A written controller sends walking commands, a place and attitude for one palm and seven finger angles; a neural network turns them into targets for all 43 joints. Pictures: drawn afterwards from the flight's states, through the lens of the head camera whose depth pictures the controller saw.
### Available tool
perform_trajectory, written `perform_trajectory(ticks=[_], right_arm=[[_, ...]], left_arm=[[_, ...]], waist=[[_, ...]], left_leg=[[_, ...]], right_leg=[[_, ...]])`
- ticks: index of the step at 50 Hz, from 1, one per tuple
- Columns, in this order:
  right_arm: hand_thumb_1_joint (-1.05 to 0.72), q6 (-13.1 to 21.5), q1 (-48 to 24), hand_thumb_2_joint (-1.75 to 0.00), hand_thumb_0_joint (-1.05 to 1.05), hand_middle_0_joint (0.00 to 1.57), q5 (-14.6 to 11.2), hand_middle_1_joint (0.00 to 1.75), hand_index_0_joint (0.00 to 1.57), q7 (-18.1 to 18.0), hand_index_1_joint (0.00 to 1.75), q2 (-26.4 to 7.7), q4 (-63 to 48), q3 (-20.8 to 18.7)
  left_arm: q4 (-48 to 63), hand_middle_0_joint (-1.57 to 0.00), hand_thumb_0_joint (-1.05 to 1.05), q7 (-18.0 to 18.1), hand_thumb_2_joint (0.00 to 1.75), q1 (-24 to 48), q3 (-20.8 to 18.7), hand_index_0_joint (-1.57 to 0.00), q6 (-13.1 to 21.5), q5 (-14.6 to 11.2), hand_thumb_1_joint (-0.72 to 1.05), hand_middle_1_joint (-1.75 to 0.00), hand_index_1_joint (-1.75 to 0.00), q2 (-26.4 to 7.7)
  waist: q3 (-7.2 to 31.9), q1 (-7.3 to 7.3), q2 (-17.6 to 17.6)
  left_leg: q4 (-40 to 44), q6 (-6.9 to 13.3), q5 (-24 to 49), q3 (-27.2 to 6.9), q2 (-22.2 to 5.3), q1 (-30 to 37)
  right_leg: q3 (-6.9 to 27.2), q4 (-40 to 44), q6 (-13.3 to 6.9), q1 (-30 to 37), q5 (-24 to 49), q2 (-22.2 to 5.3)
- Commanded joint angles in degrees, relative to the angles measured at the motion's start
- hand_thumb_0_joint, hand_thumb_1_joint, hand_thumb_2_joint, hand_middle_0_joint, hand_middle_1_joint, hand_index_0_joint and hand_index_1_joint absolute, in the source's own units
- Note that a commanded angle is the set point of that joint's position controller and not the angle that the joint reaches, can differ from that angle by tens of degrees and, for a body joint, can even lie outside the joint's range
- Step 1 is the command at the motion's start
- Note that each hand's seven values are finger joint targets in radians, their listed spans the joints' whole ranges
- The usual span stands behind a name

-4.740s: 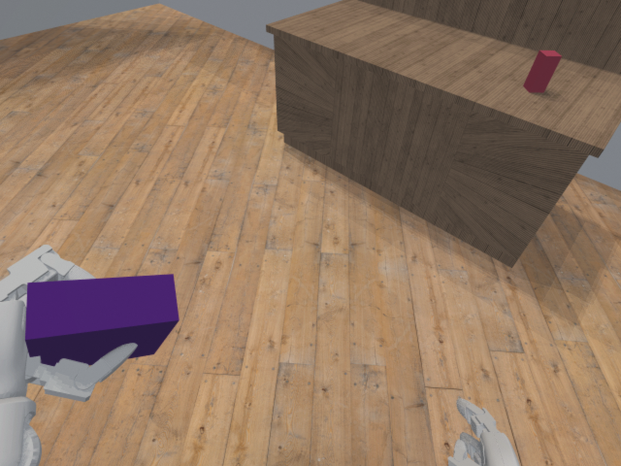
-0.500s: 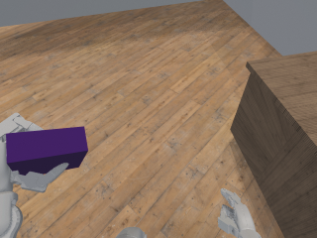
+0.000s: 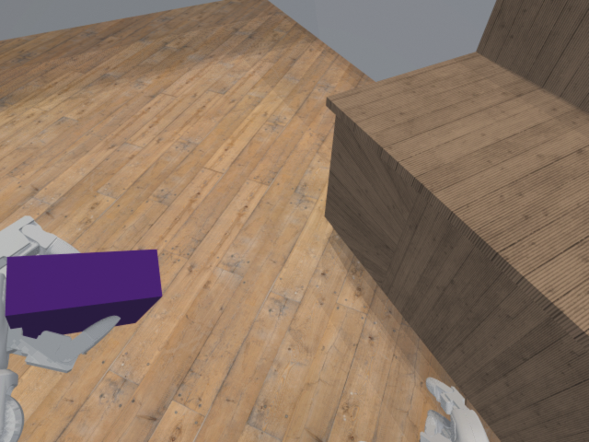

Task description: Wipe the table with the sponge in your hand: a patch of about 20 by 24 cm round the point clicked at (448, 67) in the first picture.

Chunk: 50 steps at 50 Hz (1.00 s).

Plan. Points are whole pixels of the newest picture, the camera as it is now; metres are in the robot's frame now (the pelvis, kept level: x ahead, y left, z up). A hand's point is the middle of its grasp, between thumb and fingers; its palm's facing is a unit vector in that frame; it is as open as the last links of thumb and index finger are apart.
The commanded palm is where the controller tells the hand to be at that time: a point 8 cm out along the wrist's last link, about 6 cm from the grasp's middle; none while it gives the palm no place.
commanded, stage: turn to face it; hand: left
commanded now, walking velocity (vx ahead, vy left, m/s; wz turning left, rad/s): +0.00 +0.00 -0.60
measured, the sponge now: (105, 294) +0.22 +0.22 +0.15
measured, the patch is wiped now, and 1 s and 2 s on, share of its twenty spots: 0.00 0.00 0.00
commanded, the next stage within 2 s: none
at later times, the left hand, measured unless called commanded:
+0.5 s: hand (155, 304) +0.21 +0.16 +0.17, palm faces +0.19 -0.88 -0.43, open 9.2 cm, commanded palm +0.16 +0.20 +0.18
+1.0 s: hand (339, 373) +0.16 -0.01 +0.17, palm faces -0.18 -0.83 -0.52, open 9.2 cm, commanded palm +0.14 +0.06 +0.18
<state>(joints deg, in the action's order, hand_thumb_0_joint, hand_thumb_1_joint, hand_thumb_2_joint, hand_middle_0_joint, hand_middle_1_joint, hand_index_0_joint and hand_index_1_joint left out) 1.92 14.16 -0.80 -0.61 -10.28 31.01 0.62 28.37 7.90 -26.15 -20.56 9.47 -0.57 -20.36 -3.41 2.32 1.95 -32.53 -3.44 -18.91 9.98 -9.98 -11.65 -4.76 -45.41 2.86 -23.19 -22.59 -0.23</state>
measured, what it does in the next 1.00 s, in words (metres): walks backwards, turning right: right foot, then left foot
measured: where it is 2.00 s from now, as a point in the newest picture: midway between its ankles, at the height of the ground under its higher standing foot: outside the picture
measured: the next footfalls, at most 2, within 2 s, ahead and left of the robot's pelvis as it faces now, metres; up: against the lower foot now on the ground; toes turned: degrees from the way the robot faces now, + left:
right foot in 0.06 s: +0.05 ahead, -0.14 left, +0.00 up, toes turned -8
left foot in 0.40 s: +0.03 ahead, +0.10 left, +0.00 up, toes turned -8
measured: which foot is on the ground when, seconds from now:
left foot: down 0.00-0.08, up 0.10-0.38, down 0.40-0.70, up 0.72-1.00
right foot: up 0.00-0.04, down 0.06-0.40, up 0.42-0.68, down 0.70-1.00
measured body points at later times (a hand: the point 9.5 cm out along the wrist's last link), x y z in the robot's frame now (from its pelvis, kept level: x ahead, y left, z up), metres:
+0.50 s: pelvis -0.07 -0.03 +0.00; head -0.05 -0.02 +0.45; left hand +0.19 +0.20 +0.20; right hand +0.03 -0.31 -0.08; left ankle -0.01 +0.10 -0.73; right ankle -0.05 -0.13 -0.68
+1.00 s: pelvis -0.15 -0.08 +0.00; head -0.12 -0.12 +0.45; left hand +0.16 +0.03 +0.20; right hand -0.18 -0.38 -0.10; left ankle -0.08 +0.04 -0.70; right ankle -0.14 -0.16 -0.73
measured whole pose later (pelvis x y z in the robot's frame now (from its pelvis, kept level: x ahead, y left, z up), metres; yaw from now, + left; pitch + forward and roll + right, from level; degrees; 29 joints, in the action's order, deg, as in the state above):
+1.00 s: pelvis -0.15 -0.08 +0.00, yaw -35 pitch +1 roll +2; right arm -3.4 10.5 -0.6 -1.8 -14.8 31.9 -1.6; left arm 32.2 8.3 -31.3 -23.1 10.4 -3.2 -24.6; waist -5.4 -1.0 0.0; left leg -48.0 -4.4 -24.8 2.8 -2.3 -22.6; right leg 2.2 -28.6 -5.0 -19.9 -9.0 4.9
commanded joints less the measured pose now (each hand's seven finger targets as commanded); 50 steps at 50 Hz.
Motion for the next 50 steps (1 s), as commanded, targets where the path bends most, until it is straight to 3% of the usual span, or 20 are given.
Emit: perform_trajectory(ticks=[1,2,3,4,5,8,17,19,20,21,23,26,32,34,35,36,38,40,43,50], right_arm=[[-0.90,4.18,-3.83,-0.90,0.00,0.20,-0.04,0.30,0.20,0.36,0.30,-9.75,-8.24,-3.83],[-0.90,4.17,-4.20,-0.90,0.00,0.20,-0.26,0.30,0.20,0.62,0.30,-9.35,-8.28,-3.73],[-0.90,3.89,-3.93,-0.90,0.00,0.20,-0.42,0.30,0.20,0.70,0.30,-8.25,-8.58,-3.57],[-0.90,3.49,-6.22,-0.90,0.00,0.20,-0.19,0.30,0.20,0.43,0.30,-6.20,-9.52,-2.45],[-0.90,2.62,-6.77,-0.90,0.00,0.20,-0.63,0.30,0.20,0.20,0.30,-7.08,-9.37,-3.57],[-0.90,-0.68,-9.45,-0.90,0.00,0.20,0.23,0.30,0.20,0.60,0.30,-4.81,-8.40,-1.37],[-0.90,-2.04,-7.79,-0.90,0.00,0.20,0.37,0.30,0.20,-0.71,0.30,-7.33,-7.92,-2.36],[-0.90,-1.44,-7.02,-0.90,0.00,0.20,0.51,0.30,0.20,-1.47,0.30,-8.81,-8.61,-3.07],[-0.90,-1.12,-7.90,-0.90,0.00,0.20,0.73,0.30,0.20,-1.74,0.30,-10.21,-9.69,-3.58],[-0.90,-0.61,-8.56,-0.90,0.00,0.20,0.39,0.30,0.20,-1.74,0.30,-8.68,-9.35,-3.25],[-0.90,0.28,-8.17,-0.90,0.00,0.20,0.17,0.30,0.20,-1.22,0.30,-7.74,-9.38,-3.56],[-0.90,1.76,-6.21,-0.90,0.00,0.20,-0.56,0.30,0.20,-0.11,0.30,-9.15,-8.57,-4.16],[-0.90,4.61,-3.54,-0.90,0.00,0.20,-0.10,0.30,0.20,0.28,0.30,-9.40,-8.81,-4.09],[-0.90,4.55,-3.02,-0.90,0.00,0.20,-0.43,0.30,0.20,0.64,0.30,-8.37,-8.84,-3.70],[-0.90,4.37,-4.21,-0.90,0.00,0.20,-0.39,0.30,0.20,0.30,0.30,-6.45,-9.45,-3.10],[-0.90,3.83,-6.22,-0.90,0.00,0.20,-0.35,0.30,0.20,-0.08,0.30,-6.05,-10.44,-2.57],[-0.90,1.96,-8.58,-0.90,0.00,0.20,-0.27,0.30,0.20,0.21,0.30,-5.63,-9.96,-2.11],[-0.90,-0.25,-8.99,-0.90,0.00,0.20,-0.03,0.30,0.20,-0.03,0.30,-4.65,-8.68,-1.20],[-0.90,-1.64,-10.17,-0.90,0.00,0.20,0.13,0.30,0.20,-0.84,0.30,-5.62,-8.27,-2.11],[-0.90,-2.85,-9.02,-0.90,0.00,0.20,-0.22,0.30,0.20,-0.76,0.30,-7.94,-9.44,-2.82]], left_arm=[[14.88,-1.20,0.00,0.61,1.30,8.32,-4.89,-1.20,4.49,-0.32,0.10,-1.60,-1.60,-10.43],[14.48,-1.20,0.00,0.61,1.30,8.02,-6.14,-1.20,4.67,-0.32,0.10,-1.60,-1.60,-11.49],[12.90,-1.20,0.00,0.95,1.30,5.92,-7.68,-1.20,4.64,0.18,0.10,-1.60,-1.60,-13.30],[11.59,-1.20,0.00,1.55,1.30,2.95,-10.64,-1.20,5.11,-0.61,0.10,-1.60,-1.60,-15.27],[11.36,-1.20,0.00,1.61,1.30,-0.25,-12.02,-1.20,4.22,-2.37,0.10,-1.60,-1.60,-15.49],[17.35,-1.20,0.00,1.68,1.30,-5.25,-14.37,-1.20,4.84,-3.09,0.10,-1.60,-1.60,-15.03],[15.25,-1.20,0.00,1.79,1.30,-2.74,-10.27,-1.20,3.59,-2.53,0.10,-1.60,-1.60,-11.58],[17.96,-1.20,0.00,1.30,1.30,2.29,-8.24,-1.20,4.46,-2.33,0.10,-1.60,-1.60,-11.10],[18.18,-1.20,0.00,1.02,1.30,3.70,-8.55,-1.20,5.15,-1.57,0.10,-1.60,-1.60,-11.41],[16.61,-1.20,0.00,1.14,1.30,4.50,-8.88,-1.20,5.45,-0.32,0.10,-1.60,-1.60,-12.17],[17.51,-1.20,0.00,0.69,1.30,9.09,-5.95,-1.20,5.95,-0.23,0.10,-1.60,-1.60,-10.51],[15.60,-1.20,0.00,0.86,1.30,6.73,-2.36,-1.20,5.29,-0.40,0.10,-1.60,-1.60,-7.50],[13.92,-1.20,0.00,1.01,1.30,6.29,-5.86,-1.20,5.28,-1.23,0.10,-1.60,-1.60,-10.50],[12.69,-1.20,0.00,1.07,1.30,5.58,-6.99,-1.20,5.02,-1.10,0.10,-1.60,-1.60,-11.73],[12.59,-1.20,0.00,1.65,1.30,5.14,-9.98,-1.20,5.61,-1.02,0.10,-1.60,-1.60,-15.53],[10.70,-1.20,0.00,2.18,1.30,2.78,-12.49,-1.20,4.91,-2.26,0.10,-1.60,-1.60,-16.45],[14.32,-1.20,0.00,2.13,1.30,-1.18,-12.97,-1.20,4.32,-3.25,0.10,-1.60,-1.60,-15.77],[15.40,-1.20,0.00,2.30,1.30,-4.02,-12.57,-1.20,4.95,-3.39,0.10,-1.60,-1.60,-13.76],[14.42,-1.20,0.00,2.38,1.30,-4.40,-12.77,-1.20,4.81,-3.47,0.10,-1.60,-1.60,-13.70],[13.89,-1.20,0.00,2.13,1.30,-3.60,-9.33,-1.20,3.85,-2.99,0.10,-1.60,-1.60,-12.20]], waist=[[7.01,-1.66,12.66],[8.36,-1.35,9.63],[10.23,-1.43,0.88],[10.65,-0.31,-12.49],[14.03,-0.08,-18.28],[16.01,-0.90,-6.95],[11.79,-1.24,-8.65],[9.90,-2.04,0.40],[7.47,-1.23,13.86],[7.25,-0.72,17.74],[2.72,-1.37,12.57],[2.27,-1.52,13.08],[6.69,-1.57,14.41],[8.74,-1.64,5.28],[9.29,-1.10,-9.04],[11.85,0.46,-19.45],[14.25,-0.32,-12.09],[15.12,-1.35,-8.19],[13.83,-1.82,-8.13],[11.15,-0.23,-7.18]], left_leg=[[-0.96,3.57,32.35,-1.60,-9.68,2.19],[-6.68,2.55,28.30,-0.91,-8.60,-0.64],[-16.77,0.54,17.14,1.07,-4.32,-7.19],[-27.21,-1.64,-12.30,-0.34,2.68,-20.07],[-35.00,-1.98,-17.17,-8.10,3.84,-21.24],[-34.85,-2.30,-11.00,-11.18,3.12,-20.83],[0.63,0.01,-3.80,-6.47,6.89,-0.06],[14.15,3.60,-1.87,-12.18,-0.74,8.10],[17.69,8.36,3.77,-21.44,-11.93,7.89],[20.88,11.84,-1.70,-23.96,-18.33,-1.10],[18.16,12.46,2.64,-18.64,-16.01,-6.14],[13.92,8.64,13.80,-7.42,-11.87,-3.19],[5.09,4.67,19.61,-1.54,-10.47,0.16],[-6.21,1.83,11.90,0.01,-6.77,-3.96],[-17.48,-0.65,-5.68,1.35,-0.33,-13.43],[-29.62,-1.59,-17.22,-4.15,5.03,-21.01],[-37.65,-1.68,-10.90,-12.41,3.55,-24.20],[-35.25,-2.40,-7.46,-11.03,3.99,-22.88],[-26.21,-2.24,-5.59,-9.78,4.55,-17.41],[-8.30,-0.02,-6.91,-9.23,7.22,-8.43]], right_leg=[[-4.75,14.64,0.12,10.02,7.15,1.77],[-2.95,18.83,-0.87,15.29,13.38,-0.20],[5.44,19.75,-4.46,21.26,29.33,-7.24],[21.44,19.20,-10.54,26.62,55.70,-16.51],[29.10,21.06,-12.30,23.68,54.11,-19.79],[21.81,19.19,-12.98,21.93,40.53,-16.28],[24.18,25.66,-9.87,3.20,8.31,-10.48],[20.05,14.80,-5.53,-5.05,3.49,-4.11],[12.30,0.53,-2.30,-11.36,-6.03,2.28],[6.36,-17.38,-1.03,-8.82,-7.60,1.98],[7.71,-25.81,-0.42,-9.76,-4.25,-1.71],[1.88,-14.34,0.74,-7.00,-2.95,-2.01],[-4.15,10.81,0.66,7.01,1.58,1.11],[0.91,20.99,-2.01,15.36,12.86,-2.41],[15.43,22.22,-7.00,20.66,34.12,-11.17],[28.57,24.01,-11.37,19.68,41.17,-17.85],[28.92,21.42,-13.65,23.21,38.98,-17.91],[20.55,19.81,-12.60,24.79,43.32,-14.29],[18.81,22.13,-12.14,20.34,38.64,-12.94],[28.52,27.55,-12.87,11.10,15.92,-11.97]])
